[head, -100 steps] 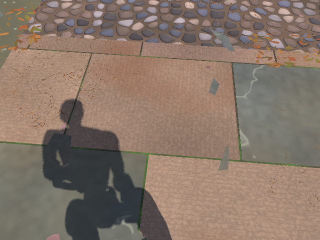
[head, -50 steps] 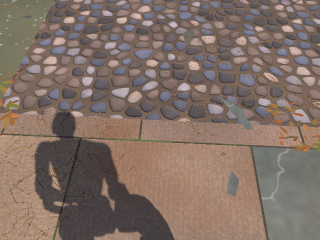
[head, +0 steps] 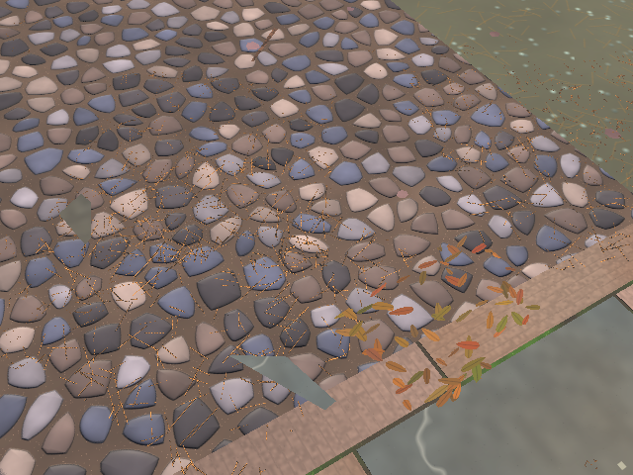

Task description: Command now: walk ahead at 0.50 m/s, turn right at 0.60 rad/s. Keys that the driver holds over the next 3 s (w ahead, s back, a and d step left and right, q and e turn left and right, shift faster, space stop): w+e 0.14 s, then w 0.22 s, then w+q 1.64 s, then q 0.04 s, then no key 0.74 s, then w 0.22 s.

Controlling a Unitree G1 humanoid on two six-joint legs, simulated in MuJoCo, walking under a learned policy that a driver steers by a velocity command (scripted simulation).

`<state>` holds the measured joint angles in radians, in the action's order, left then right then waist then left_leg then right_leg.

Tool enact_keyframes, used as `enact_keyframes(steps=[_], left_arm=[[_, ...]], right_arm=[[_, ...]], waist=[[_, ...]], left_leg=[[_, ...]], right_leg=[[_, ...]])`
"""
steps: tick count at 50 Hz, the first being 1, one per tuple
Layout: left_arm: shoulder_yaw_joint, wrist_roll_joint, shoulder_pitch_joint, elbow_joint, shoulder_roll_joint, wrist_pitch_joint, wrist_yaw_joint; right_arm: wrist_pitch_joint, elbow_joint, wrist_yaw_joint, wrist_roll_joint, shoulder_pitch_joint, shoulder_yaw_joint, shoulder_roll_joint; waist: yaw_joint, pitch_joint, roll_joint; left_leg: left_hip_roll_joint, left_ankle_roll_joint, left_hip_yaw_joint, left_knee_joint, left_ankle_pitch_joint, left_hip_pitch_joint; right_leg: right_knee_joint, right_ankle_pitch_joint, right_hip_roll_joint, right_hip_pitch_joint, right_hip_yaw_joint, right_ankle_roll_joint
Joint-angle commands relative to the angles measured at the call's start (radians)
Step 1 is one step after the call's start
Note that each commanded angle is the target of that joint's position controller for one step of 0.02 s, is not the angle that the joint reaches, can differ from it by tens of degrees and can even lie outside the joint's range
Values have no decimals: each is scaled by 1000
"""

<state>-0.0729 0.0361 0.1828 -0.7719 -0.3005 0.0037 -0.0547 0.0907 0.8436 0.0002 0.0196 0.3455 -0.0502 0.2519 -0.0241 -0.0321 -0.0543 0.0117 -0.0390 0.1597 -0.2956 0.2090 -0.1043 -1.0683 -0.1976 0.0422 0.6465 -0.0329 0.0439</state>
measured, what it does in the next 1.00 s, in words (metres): walks ahead: right foot, then left foot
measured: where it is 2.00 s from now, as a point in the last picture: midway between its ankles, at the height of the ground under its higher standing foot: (287, 261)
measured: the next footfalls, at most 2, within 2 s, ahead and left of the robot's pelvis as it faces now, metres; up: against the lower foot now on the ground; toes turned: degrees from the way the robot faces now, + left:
right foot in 0.24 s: +0.27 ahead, -0.13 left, +0.00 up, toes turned -12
left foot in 0.82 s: +0.59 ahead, -0.01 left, +0.00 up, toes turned +4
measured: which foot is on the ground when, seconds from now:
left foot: down 0.00-0.26, up 0.28-0.80, down 0.82-1.00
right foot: up 0.00-0.22, down 0.24-0.82, up 0.84-1.00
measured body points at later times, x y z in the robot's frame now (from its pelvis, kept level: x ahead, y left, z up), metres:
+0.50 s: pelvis +0.26 -0.08 +0.00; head +0.27 -0.10 +0.45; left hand +0.35 +0.18 -0.12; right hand +0.30 -0.35 -0.14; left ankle +0.34 +0.08 -0.66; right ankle +0.23 -0.12 -0.75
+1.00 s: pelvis +0.54 -0.06 -0.01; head +0.56 -0.05 +0.44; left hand +0.63 +0.21 -0.13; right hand +0.63 -0.33 -0.13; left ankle +0.55 -0.02 -0.75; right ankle +0.53 -0.21 -0.66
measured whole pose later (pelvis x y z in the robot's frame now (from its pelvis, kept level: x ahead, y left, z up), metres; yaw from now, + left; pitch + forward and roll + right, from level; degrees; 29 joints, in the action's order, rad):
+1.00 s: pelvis +0.54 -0.06 -0.01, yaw +7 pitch +1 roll +1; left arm -0.02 0.04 0.19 -0.78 -0.25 -0.06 -0.01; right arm 0.03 0.84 0.01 0.00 0.30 -0.07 0.28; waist -0.01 -0.04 -0.02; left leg 0.15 -0.14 0.01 -0.40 0.18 -0.23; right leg -1.17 -0.33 0.07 0.53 -0.03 -0.01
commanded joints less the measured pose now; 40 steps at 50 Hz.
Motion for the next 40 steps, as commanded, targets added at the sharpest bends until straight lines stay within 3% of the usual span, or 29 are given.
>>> enact_keyframes(steps=[1, 6, 8, 9, 10, 11, 12, 13, 14, 15, 16, 17, 18, 20, 23, 26, 31, 35, 38, 39, 40], left_arm=[[11, -3, -62, 87, -4, -9, -16], [26, 1, -205, 146, 4, -14, -33], [24, 10, -223, 159, -4, -14, -29], [21, 14, -207, 157, -7, -15, -23], [15, 18, -157, 144, -17, -18, -16], [5, 22, -44, 109, -32, -27, -8], [-11, 32, 127, 49, -59, -38, 6], [-36, 45, 237, 36, -158, -42, 24], [-49, 0, 246, 41, -221, -33, 35], [-46, -15, 219, 34, -199, -26, 45], [-32, -18, 169, 21, -146, -33, 51], [-16, -18, 129, 12, -96, -42, 52], [-4, -23, 98, 5, -66, -50, 53], [6, -20, 80, 1, -43, -71, 49], [0, -20, 121, -32, -66, -91, 47], [5, -19, 170, -58, -57, -98, 50], [16, -19, 191, -85, -45, -109, 62], [21, -15, 254, -130, -55, -102, 80], [14, -8, 231, -137, -104, -92, 94], [9, -2, 216, -133, -121, -84, 96], [7, -5, 198, -123, -132, -77, 95]], right_arm=[[16, -48, 1, 0, -12, -21, 105], [6, -21, -8, -2, 45, -33, 145], [-8, -3, -12, -1, 79, -34, 157], [-15, 7, -14, 0, 90, -35, 169], [-23, 15, -15, 1, 97, -36, 184], [-31, 18, -16, 0, 96, -34, 190], [-35, 8, -15, -4, 88, -26, 177], [-30, -53, -1, -25, 112, 1, 84], [-29, -85, 7, -16, 96, -8, 99], [-33, -100, 6, -8, -10, -21, 145], [-23, -104, 10, -19, -40, -8, 109], [-22, -86, 12, -16, -19, -5, 98], [-35, -73, 15, 3, 6, -6, 96], [-65, -32, 27, 14, 72, -6, 86], [-78, -38, 40, 4, 10, -11, 72], [-79, -59, 38, -1, -90, -17, 74], [-68, -88, 46, 8, -204, -5, 50], [-61, -138, 57, 13, -302, 11, 32], [-63, -124, 49, 14, -202, 1, 59], [-60, -100, 44, 17, -107, -10, 80], [-52, -61, 38, 25, 27, -26, 110]], waist=[[14, -16, 141], [-22, -49, 141], [-27, -48, 142], [-16, -33, 151], [8, 2, 162], [59, 67, 153], [134, 164, 107], [156, 312, -75], [128, 387, -154], [141, 277, -16], [107, 159, -1], [60, 91, 29], [21, 58, 17], [-9, 62, 4], [-1, 8, 3], [31, -43, 7], [55, -68, 3], [82, -83, 3], [24, 2, -47], [-19, 57, -54], [-84, 130, -36]], left_leg=[[-251, -109, -95, 146, -307, 14], [-276, -83, -3, 127, -365, 80], [-291, -75, 21, 70, -496, 137], [-295, -71, 36, 10, -651, 158], [-298, -68, 50, -87, -805, 174], [-290, -62, 68, -243, -866, 157], [-262, -42, 92, -458, -740, 37], [-189, 5, 100, -793, -263, -306], [-28, 37, -19, -1052, 331, -519], [-75, 29, -137, -1084, 243, -603], [-107, 20, -150, -1032, 178, -602], [-139, 15, -158, -929, 145, -545], [-152, 20, -162, -867, 130, -484], [-139, 25, -157, -840, 93, -405], [-130, 29, -178, -789, -7, -483], [-104, 30, -222, -706, -103, -594], [-75, 15, -159, -506, -232, -601], [-45, -30, -61, -351, -182, -572], [48, -98, 8, -322, -33, -412], [76, -124, 6, -305, 13, -312], [92, -156, -24, -232, 2, -134]], right_leg=[[119, 119, 27, 51, 15, -10], [368, 134, 16, -33, 107, 27], [425, 48, -13, -70, 134, 56], [449, -10, -45, -120, 150, 75], [470, -61, -83, -196, 161, 96], [522, -60, -122, -334, 160, 121], [583, -13, -118, -578, 118, 148], [617, -162, 169, -923, -268, 235], [760, -8, 366, -994, -694, 316], [750, 149, 326, -926, -527, 299], [754, 265, 281, -794, -379, 276], [781, 325, 224, -676, -278, 224], [809, 341, 179, -591, -216, 192], [863, 343, 152, -520, -142, 174], [938, 280, 144, -508, -73, 159], [967, 268, 147, -559, -18, 132], [965, 396, 143, -638, 95, 95], [890, 633, 169, -758, 160, 73], [671, 1104, 185, -820, 203, 49], [522, 1155, 191, -809, 212, 50], [315, 1044, 180, -732, 225, 49]])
